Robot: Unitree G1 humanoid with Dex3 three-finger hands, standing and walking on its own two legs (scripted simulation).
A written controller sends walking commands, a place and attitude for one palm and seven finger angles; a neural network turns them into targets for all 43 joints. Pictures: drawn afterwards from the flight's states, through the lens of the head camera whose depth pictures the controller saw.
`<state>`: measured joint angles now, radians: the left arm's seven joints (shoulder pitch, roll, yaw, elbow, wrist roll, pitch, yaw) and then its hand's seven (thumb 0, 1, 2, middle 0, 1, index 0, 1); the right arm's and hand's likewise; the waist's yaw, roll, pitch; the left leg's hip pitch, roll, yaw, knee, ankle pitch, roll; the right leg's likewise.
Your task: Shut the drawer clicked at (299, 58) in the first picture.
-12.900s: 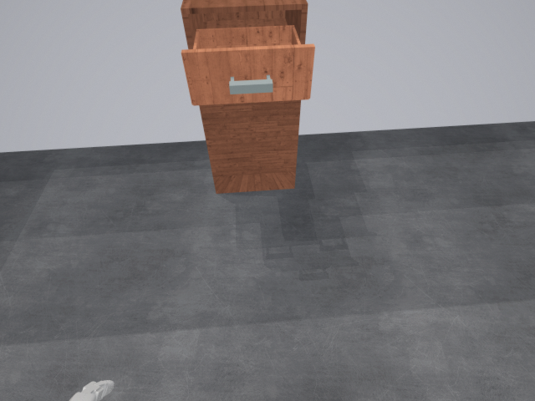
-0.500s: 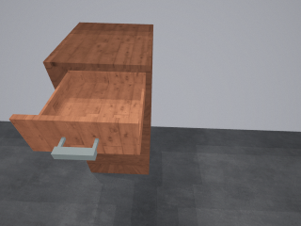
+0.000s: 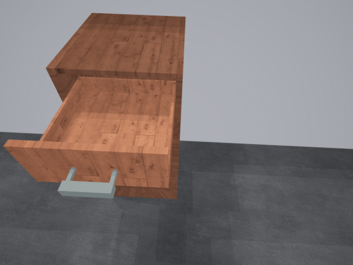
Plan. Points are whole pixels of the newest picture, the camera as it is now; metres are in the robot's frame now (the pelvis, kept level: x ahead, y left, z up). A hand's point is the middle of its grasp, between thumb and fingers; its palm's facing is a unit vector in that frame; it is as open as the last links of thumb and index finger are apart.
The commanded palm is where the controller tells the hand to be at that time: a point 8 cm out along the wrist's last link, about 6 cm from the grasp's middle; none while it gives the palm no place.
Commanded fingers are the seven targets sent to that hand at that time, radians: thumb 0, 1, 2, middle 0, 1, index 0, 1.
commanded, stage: look again from close up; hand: left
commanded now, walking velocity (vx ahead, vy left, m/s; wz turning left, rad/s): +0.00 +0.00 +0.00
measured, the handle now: (90, 180) +0.30 +0.23 +0.01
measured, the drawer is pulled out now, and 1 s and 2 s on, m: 0.28 0.28 0.28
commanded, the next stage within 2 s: raise the hand and make a fist in 0.24 s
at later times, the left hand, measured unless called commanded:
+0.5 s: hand (89, 261) +0.14 +0.20 -0.06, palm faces +0.24 -0.95 -0.22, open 7.1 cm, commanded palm +0.09 +0.22 -0.05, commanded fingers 0.00 0.90 0.90 -0.38 -0.50 -0.38 -0.50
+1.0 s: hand (107, 259) +0.14 +0.15 +0.00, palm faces -0.03 -1.00 -0.06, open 4.7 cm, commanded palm +0.10 +0.23 +0.01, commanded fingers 0.00 0.90 0.90 -0.88 -1.04 -0.88 -1.04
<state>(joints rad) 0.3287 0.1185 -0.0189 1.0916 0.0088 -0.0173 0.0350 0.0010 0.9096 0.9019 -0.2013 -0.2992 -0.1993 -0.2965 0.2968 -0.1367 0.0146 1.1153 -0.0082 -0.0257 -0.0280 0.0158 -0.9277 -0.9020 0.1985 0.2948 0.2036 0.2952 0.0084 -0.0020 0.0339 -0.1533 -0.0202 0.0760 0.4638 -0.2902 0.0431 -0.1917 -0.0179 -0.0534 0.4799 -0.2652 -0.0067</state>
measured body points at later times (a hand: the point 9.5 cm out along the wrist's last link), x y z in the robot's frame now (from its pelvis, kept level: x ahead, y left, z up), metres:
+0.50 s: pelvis -0.01 +0.01 -0.01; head -0.01 -0.01 +0.44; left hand +0.12 +0.25 -0.04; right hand +0.06 -0.23 -0.14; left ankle -0.02 +0.09 -0.74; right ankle +0.00 -0.11 -0.74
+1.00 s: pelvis -0.04 -0.03 -0.07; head +0.00 -0.04 +0.38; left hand +0.13 +0.20 +0.00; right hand +0.18 -0.23 -0.13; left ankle -0.02 +0.09 -0.74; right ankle -0.01 -0.11 -0.74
